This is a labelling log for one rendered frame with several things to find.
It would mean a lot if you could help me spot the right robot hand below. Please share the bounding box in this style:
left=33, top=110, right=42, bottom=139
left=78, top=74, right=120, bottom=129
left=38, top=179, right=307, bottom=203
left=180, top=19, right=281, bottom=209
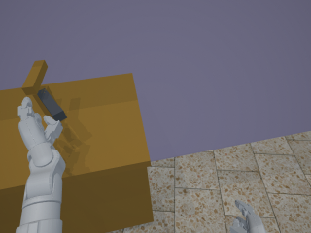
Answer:
left=229, top=199, right=266, bottom=233

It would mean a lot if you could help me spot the counter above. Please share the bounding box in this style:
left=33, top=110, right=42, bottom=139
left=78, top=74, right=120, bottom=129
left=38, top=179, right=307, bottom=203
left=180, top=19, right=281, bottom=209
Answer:
left=0, top=60, right=154, bottom=233

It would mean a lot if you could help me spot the left robot hand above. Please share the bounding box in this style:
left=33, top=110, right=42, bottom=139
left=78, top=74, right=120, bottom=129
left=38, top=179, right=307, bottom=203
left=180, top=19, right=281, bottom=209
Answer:
left=17, top=96, right=63, bottom=150

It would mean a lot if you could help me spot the tap lever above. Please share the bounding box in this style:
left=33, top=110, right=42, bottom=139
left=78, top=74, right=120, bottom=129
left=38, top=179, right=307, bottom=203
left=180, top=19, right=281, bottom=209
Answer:
left=37, top=88, right=67, bottom=121

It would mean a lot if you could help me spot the left robot forearm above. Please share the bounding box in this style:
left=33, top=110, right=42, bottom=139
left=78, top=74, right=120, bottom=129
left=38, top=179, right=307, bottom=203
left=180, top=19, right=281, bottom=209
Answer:
left=16, top=142, right=66, bottom=233

